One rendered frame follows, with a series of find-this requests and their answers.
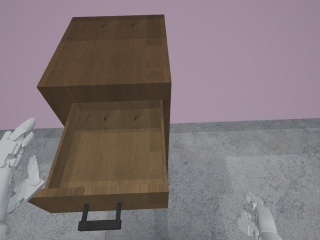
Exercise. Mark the left robot hand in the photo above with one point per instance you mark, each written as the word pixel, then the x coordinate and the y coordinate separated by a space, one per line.
pixel 12 145

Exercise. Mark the right robot hand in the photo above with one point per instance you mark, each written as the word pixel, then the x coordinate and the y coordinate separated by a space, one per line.
pixel 261 220

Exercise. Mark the drawer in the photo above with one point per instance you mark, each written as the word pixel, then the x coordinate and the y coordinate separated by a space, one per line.
pixel 109 152

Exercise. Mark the handle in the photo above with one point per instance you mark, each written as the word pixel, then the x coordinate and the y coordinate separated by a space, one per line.
pixel 100 225

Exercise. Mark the cabinet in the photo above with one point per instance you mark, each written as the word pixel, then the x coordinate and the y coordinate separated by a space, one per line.
pixel 110 59

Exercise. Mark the robot left forearm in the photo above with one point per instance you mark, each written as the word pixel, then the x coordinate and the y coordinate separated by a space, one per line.
pixel 4 230

